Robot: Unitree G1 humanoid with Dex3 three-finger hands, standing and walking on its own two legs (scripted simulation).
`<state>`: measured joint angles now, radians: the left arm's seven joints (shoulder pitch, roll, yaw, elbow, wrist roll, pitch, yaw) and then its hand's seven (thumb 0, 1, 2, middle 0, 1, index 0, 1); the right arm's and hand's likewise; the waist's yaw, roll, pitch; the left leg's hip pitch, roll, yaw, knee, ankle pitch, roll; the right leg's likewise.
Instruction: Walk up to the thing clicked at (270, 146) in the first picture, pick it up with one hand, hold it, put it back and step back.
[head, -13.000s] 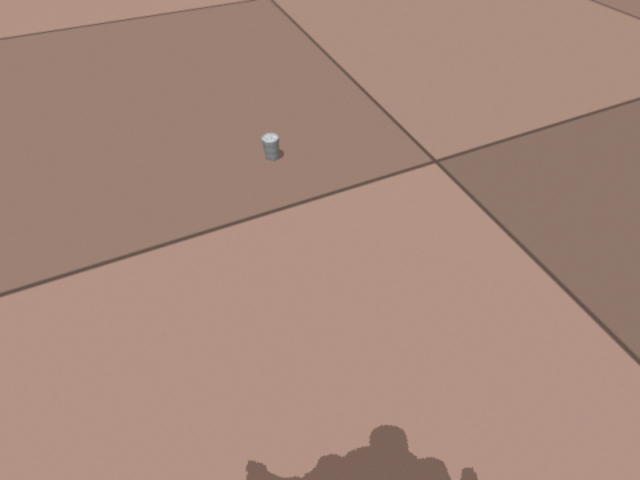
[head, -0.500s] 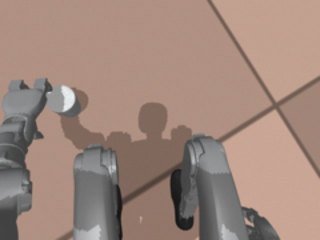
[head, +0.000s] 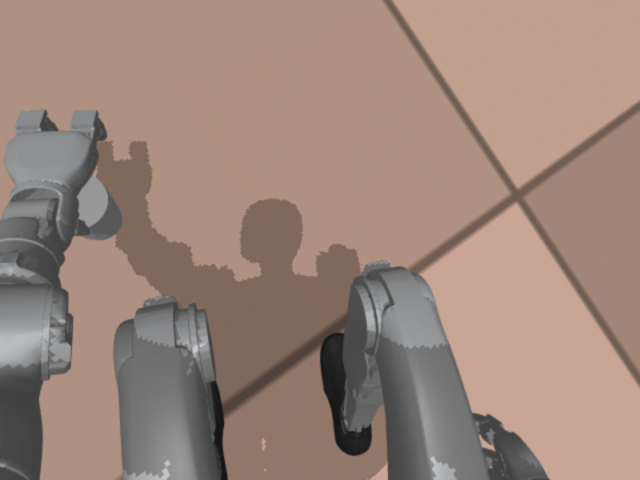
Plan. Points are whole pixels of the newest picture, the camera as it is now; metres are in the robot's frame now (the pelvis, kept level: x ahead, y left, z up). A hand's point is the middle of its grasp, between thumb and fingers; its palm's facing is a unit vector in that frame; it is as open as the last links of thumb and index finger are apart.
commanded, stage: approach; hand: left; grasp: from above
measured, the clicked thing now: (88, 211) +0.47 +0.28 -0.28
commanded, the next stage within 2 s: close in in 0.04 s
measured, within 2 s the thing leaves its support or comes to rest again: neither
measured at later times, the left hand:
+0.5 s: hand (58, 216) +0.45 +0.29 -0.20, palm faces -0.51 -0.09 -0.85, open 13.7 cm
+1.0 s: hand (79, 212) +0.46 +0.28 -0.24, palm faces -0.49 -0.08 -0.87, open 13.9 cm
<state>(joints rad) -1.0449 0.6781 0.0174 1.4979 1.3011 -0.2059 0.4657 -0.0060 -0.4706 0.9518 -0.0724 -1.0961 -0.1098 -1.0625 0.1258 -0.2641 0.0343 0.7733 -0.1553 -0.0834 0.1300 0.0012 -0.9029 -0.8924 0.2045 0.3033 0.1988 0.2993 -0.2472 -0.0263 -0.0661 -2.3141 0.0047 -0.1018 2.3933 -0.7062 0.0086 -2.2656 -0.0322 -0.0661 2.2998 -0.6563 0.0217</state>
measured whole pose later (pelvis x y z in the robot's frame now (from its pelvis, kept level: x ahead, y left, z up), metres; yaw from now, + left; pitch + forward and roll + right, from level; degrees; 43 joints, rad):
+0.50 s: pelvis +0.00 +0.00 -0.01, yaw -1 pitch +33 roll -8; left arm -0.97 0.78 0.06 1.48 1.24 -0.28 0.36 0.00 -0.46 0.92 -0.07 -1.14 -0.11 -1.08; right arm 0.18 -0.29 0.09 0.75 -0.15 -0.05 0.14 0.00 -0.91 -0.90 0.21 0.30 0.20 0.30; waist -0.24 -0.03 0.00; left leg -2.33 0.00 -0.13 2.44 -0.70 0.00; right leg -2.27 -0.03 -0.09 2.32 -0.64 0.02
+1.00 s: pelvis +0.00 +0.00 -0.03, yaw -3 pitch +32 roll -10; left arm -1.06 0.84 0.13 1.74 1.29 -0.20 0.56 -0.02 -0.51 0.95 -0.07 -1.11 -0.11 -1.07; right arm 0.14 -0.30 0.16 0.72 -0.23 -0.15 0.22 0.00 -0.90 -0.90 0.20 0.30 0.20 0.30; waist -0.33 -0.03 0.06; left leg -2.36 0.01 -0.16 2.51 -0.72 0.01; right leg -2.30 -0.01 -0.11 2.38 -0.64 0.04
